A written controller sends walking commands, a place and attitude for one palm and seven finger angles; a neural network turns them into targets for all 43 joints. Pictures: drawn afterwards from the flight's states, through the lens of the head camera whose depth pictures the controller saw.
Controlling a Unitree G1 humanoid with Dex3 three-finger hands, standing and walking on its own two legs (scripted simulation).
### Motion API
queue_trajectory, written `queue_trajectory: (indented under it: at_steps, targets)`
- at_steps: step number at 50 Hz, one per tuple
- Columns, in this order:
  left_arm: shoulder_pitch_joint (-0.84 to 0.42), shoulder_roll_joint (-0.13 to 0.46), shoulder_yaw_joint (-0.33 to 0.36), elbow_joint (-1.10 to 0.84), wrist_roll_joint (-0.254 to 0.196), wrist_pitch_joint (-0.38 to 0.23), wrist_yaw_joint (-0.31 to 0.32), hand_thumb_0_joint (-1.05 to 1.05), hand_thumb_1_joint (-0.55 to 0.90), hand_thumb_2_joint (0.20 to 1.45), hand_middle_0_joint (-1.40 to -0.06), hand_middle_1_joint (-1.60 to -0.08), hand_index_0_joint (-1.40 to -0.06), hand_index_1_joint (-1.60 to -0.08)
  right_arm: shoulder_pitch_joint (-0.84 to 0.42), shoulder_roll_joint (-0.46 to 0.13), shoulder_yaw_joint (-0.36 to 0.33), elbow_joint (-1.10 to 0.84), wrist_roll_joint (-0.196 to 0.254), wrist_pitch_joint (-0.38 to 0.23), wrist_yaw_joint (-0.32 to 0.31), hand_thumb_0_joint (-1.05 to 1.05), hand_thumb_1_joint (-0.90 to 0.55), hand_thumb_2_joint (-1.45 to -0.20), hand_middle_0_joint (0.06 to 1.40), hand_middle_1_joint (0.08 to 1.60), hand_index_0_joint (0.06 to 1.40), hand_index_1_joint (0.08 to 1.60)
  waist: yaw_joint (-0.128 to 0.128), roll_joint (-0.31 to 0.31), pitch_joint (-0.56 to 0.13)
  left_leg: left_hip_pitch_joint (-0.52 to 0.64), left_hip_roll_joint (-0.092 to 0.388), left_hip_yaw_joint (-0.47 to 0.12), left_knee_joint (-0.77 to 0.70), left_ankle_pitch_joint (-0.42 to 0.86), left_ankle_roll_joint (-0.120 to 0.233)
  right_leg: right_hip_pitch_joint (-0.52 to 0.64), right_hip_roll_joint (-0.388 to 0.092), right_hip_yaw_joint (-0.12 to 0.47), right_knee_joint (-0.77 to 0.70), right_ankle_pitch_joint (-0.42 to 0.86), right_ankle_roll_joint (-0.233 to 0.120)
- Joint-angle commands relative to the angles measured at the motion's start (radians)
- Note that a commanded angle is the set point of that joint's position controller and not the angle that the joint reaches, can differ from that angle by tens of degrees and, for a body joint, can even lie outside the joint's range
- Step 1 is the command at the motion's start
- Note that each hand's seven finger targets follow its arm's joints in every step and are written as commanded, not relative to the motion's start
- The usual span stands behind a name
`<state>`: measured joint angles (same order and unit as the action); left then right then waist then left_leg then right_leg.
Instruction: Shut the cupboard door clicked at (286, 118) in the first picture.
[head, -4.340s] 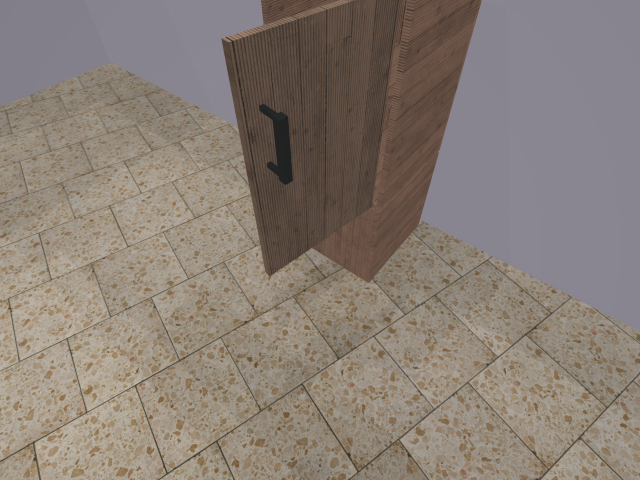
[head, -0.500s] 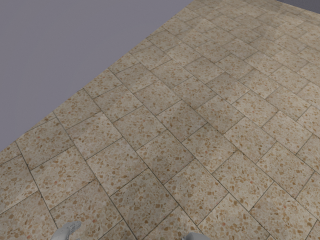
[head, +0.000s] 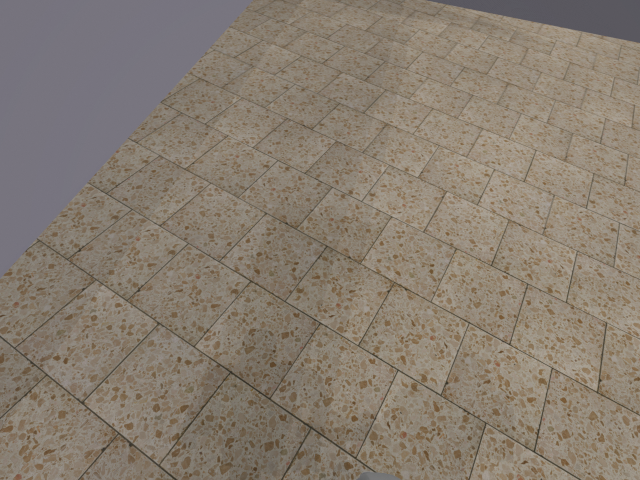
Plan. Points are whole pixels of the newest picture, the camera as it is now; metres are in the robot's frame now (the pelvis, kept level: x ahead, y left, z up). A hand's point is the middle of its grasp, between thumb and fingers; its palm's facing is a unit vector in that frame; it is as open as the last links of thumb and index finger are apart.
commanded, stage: walk around to get in front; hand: left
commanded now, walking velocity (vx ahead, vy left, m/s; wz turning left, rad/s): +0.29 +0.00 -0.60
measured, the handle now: out of the picture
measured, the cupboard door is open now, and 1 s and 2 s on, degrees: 80 80 80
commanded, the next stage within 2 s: walk to a spot facing it in 0.92 s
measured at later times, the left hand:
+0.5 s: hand (271, 374) +0.29 +0.09 -0.16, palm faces -0.30 -0.93 -0.19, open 7.3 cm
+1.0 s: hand (342, 247) +0.55 -0.02 -0.15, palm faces -0.54 -0.82 -0.19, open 7.4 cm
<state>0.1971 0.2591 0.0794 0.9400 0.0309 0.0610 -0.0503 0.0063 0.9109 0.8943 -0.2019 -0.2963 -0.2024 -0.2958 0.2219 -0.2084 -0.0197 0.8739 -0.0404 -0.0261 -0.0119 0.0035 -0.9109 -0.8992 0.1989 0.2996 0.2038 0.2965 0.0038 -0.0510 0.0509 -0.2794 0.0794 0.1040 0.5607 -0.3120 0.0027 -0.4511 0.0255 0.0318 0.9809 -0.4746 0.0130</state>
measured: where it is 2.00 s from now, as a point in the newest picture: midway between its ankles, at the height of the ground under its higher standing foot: (405, 386)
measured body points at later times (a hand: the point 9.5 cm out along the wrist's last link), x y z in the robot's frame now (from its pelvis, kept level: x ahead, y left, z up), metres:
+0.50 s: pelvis +0.15 -0.07 +0.00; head +0.20 -0.08 +0.45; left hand +0.31 +0.13 -0.14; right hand +0.12 -0.33 -0.14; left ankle +0.20 +0.07 -0.67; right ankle +0.12 -0.17 -0.73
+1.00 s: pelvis +0.35 -0.14 +0.00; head +0.40 -0.16 +0.45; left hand +0.58 +0.02 -0.14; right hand +0.20 -0.34 -0.14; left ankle +0.34 +0.02 -0.73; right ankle +0.36 -0.28 -0.70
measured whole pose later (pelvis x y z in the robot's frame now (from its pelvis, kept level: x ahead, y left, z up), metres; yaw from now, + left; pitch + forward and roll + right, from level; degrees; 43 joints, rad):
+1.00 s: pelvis +0.35 -0.14 +0.00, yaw -31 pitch +2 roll +0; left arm 0.11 0.24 0.07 0.96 0.04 0.01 -0.07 0.01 0.92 0.90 -0.20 -0.30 -0.20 -0.29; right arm 0.36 -0.21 -0.05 1.01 -0.05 -0.05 0.00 0.00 -0.93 -0.90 0.20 0.30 0.21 0.30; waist -0.03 0.00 0.07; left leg -0.07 0.14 0.27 0.40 -0.34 -0.06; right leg -0.51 -0.07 -0.11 0.72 -0.25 0.00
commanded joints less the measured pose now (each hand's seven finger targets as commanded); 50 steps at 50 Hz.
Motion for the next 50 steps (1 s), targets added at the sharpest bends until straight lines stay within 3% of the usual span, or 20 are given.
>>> queue_trajectory:
  at_steps: [1,5,11,13,14,15,16,18,21,27,30,31,32,33,34,35,38,41,48,50]
  targets:
    - [-0.136,0.043,0.016,-0.126,0.002,-0.047,-0.026,0.0,0.9,0.9,-0.2,-0.3,-0.2,-0.3,0.115,-0.196,-0.048,-0.019,0.001,-0.028,-0.022,0.0,-0.9,-0.9,0.2,0.3,0.2,0.3,-0.04,0.218,0.001,0.211,0.27,-0.199,-0.345,0.088,0.081,-0.255,-0.1,-0.036,0.151,0.129,0.019]
    - [-0.183,0.007,-0.002,-0.132,-0.004,-0.043,-0.036,0.0,0.9,0.9,-0.2,-0.3,-0.2,-0.3,0.177,-0.18,-0.048,0.021,0.003,-0.031,-0.019,0.0,-0.9,-0.9,0.2,0.3,0.2,0.3,-0.053,0.266,-0.022,0.247,0.241,-0.018,-0.307,0.258,0.063,-0.197,-0.1,-0.105,-0.023,0.18,0.021]
    - [-0.226,0.025,-0.001,-0.134,-0.004,-0.051,-0.035,0.0,0.9,0.9,-0.2,-0.3,-0.2,-0.3,0.192,-0.204,-0.058,0.042,-0.005,-0.022,-0.006,0.0,-0.9,-0.9,0.2,0.3,0.2,0.3,-0.058,0.234,-0.005,0.2,0.286,0.066,-0.249,0.261,0.057,0.008,-0.065,-0.187,-0.29,0.142,-0.01]
    - [-0.037,0.071,0.015,-0.075,0.0,-0.064,-0.026,0.0,0.9,0.9,-0.2,-0.3,-0.2,-0.3,0.147,-0.21,-0.056,0.032,0.004,-0.02,0.0,0.0,-0.9,-0.9,0.2,0.3,0.2,0.3,0.047,0.146,-0.085,0.092,0.231,0.152,0.042,0.401,0.013,0.327,-0.003,-0.213,-0.441,0.197,-0.056]
    - [0.157,0.167,0.042,-0.018,0.005,-0.079,-0.011,0.0,0.9,0.9,-0.2,-0.3,-0.2,-0.3,0.1,-0.171,-0.046,0.006,0.023,-0.026,0.01,0.0,-0.9,-0.9,0.2,0.3,0.2,0.3,0.145,-0.043,-0.192,-0.149,0.165,0.205,0.322,0.321,-0.028,0.656,-0.143,-0.011,-0.514,0.106,-0.123]
    - [0.303,0.3,0.074,0.017,-0.007,-0.09,0.011,0.0,0.9,0.9,-0.2,-0.3,-0.2,-0.3,0.031,-0.101,-0.026,-0.062,0.038,-0.028,0.014,0.0,-0.9,-0.9,0.2,0.3,0.2,0.3,0.194,-0.322,-0.25,-0.456,-0.001,0.139,0.667,-0.316,-0.081,0.78,-0.45,0.538,-0.678,0.19,-0.244]
    - [0.272,0.302,0.075,0.017,-0.029,-0.085,0.026,0.0,0.9,0.9,-0.2,-0.3,-0.2,-0.3,-0.016,-0.155,-0.036,-0.071,0.036,-0.023,0.007,0.0,-0.9,-0.9,0.2,0.3,0.2,0.3,0.167,-0.214,-0.206,-0.521,0.05,-0.067,0.768,-0.287,-0.06,0.702,-0.456,0.542,-0.722,0.187,-0.273]
    - [0.066,0.207,0.047,-0.037,-0.026,-0.081,0.036,0.0,0.9,0.9,-0.2,-0.3,-0.2,-0.3,-0.031,-0.143,-0.049,-0.055,0.031,-0.018,0.016,0.0,-0.9,-0.9,0.2,0.3,0.2,0.3,0.067,-0.074,-0.073,-0.44,0.112,-0.078,0.722,-0.136,-0.071,0.399,-0.388,0.415,-0.778,-0.066,-0.251]
    - [-0.025,0.13,0.022,-0.061,-0.009,-0.106,0.041,0.0,0.9,0.9,-0.2,-0.3,-0.2,-0.3,0.026,-0.112,-0.046,0.0,0.011,0.005,0.017,0.0,-0.9,-0.9,0.2,0.3,0.2,0.3,-0.017,-0.101,-0.021,-0.274,0.098,-0.063,0.52,-0.03,-0.088,0.187,-0.279,0.178,-0.784,0.209,-0.2]
    - [0.032,0.148,0.029,-0.014,-0.008,-0.117,0.027,0.0,0.9,0.9,-0.2,-0.3,-0.2,-0.3,-0.03,-0.069,-0.041,-0.02,0.015,-0.016,0.032,0.0,-0.9,-0.9,0.2,0.3,0.2,0.3,0.003,-0.07,-0.049,-0.145,0.011,-0.011,0.139,0.074,-0.083,0.227,-0.226,0.16,-0.739,0.199,-0.192]
    - [0.031,0.139,0.031,-0.007,-0.013,-0.114,0.027,0.0,0.9,0.9,-0.2,-0.3,-0.2,-0.3,-0.002,-0.089,-0.047,-0.011,0.015,-0.037,0.023,0.0,-0.9,-0.9,0.2,0.3,0.2,0.3,-0.025,-0.033,-0.041,0.037,-0.021,0.01,-0.04,0.127,-0.074,0.175,-0.207,0.17,-0.662,0.191,-0.161]
    - [0.017,0.111,0.026,-0.012,-0.014,-0.112,0.026,0.0,0.9,0.9,-0.2,-0.3,-0.2,-0.3,0.071,-0.123,-0.055,0.016,0.014,-0.045,0.013,0.0,-0.9,-0.9,0.2,0.3,0.2,0.3,-0.062,0.026,-0.062,0.183,0.004,-0.014,-0.1,0.115,-0.062,0.095,-0.163,0.138,-0.561,0.197,-0.13]
    - [0.03,0.054,0.015,-0.024,-0.018,-0.111,0.019,0.0,0.9,0.9,-0.2,-0.3,-0.2,-0.3,0.185,-0.208,-0.078,0.047,0.002,-0.053,0.002,0.0,-0.9,-0.9,0.2,0.3,0.2,0.3,-0.111,0.227,-0.125,0.354,0.157,-0.227,-0.174,-0.024,-0.004,-0.044,-0.067,0.057,-0.313,0.147,-0.082]
    - [0.034,0.008,-0.002,-0.045,-0.023,-0.114,0.015,0.0,0.9,0.9,-0.2,-0.3,-0.2,-0.3,0.298,-0.296,-0.095,0.059,-0.011,-0.051,-0.005,0.0,-0.9,-0.9,0.2,0.3,0.2,0.3,-0.147,0.433,-0.187,0.45,0.418,-0.536,-0.297,-0.129,0.109,-0.204,0.022,-0.078,0.027,-0.101,-0.036]
    - [-0.037,0.033,0.005,-0.068,-0.012,-0.117,0.016,0.0,0.9,0.9,-0.2,-0.3,-0.2,-0.3,0.294,-0.274,-0.087,0.054,-0.008,-0.038,-0.007,0.0,-0.9,-0.9,0.2,0.3,0.2,0.3,-0.151,0.299,-0.123,0.378,0.47,-0.591,-0.344,-0.165,0.17,-0.263,-0.039,-0.001,0.193,-0.092,-0.044]
    - [-0.066,0.038,0.011,-0.064,-0.004,-0.12,0.012,0.0,0.9,0.9,-0.2,-0.3,-0.2,-0.3,0.234,-0.223,-0.075,0.036,-0.008,-0.041,-0.006,0.0,-0.9,-0.9,0.2,0.3,0.2,0.3,-0.117,0.195,-0.05,0.279,0.424,-0.53,-0.353,-0.107,0.165,-0.292,-0.081,0.007,0.261,-0.005,-0.039]
    - [-0.04,0.006,0.01,-0.036,0.006,-0.097,-0.007,0.0,0.9,0.9,-0.2,-0.3,-0.2,-0.3,0.117,-0.135,-0.049,0.031,0.002,-0.059,-0.013,0.0,-0.9,-0.9,0.2,0.3,0.2,0.3,-0.039,0.243,0.018,0.159,0.313,-0.229,-0.36,0.089,0.083,-0.257,-0.139,-0.012,0.23,0.159,-0.01]
    - [-0.057,-0.024,-0.004,-0.041,0.001,-0.082,-0.015,0.0,0.9,0.9,-0.2,-0.3,-0.2,-0.3,0.156,-0.137,-0.051,0.06,0.004,-0.064,-0.014,0.0,-0.9,-0.9,0.2,0.3,0.2,0.3,-0.041,0.224,-0.072,0.237,0.259,-0.046,-0.316,0.333,0.072,-0.185,-0.125,-0.075,0.04,0.188,0.0]
    - [-0.164,-0.016,-0.007,-0.073,0.002,-0.073,-0.019,0.0,0.9,0.9,-0.2,-0.3,-0.2,-0.3,0.184,-0.155,-0.06,0.091,-0.003,-0.036,0.0,0.0,-0.9,-0.9,0.2,0.3,0.2,0.3,-0.055,0.212,-0.001,0.199,0.271,0.078,-0.284,0.298,0.061,-0.03,-0.078,-0.181,-0.29,0.224,-0.023]
    - [-0.077,0.015,0.003,-0.048,0.002,-0.078,-0.017,0.0,0.9,0.9,-0.2,-0.3,-0.2,-0.3,0.156,-0.171,-0.056,0.088,0.001,-0.031,-0.001,0.0,-0.9,-0.9,0.2,0.3,0.2,0.3,0.006,0.161,-0.051,0.18,0.256,0.125,-0.121,0.462,0.04,0.154,-0.039,-0.207,-0.386,0.237,-0.049]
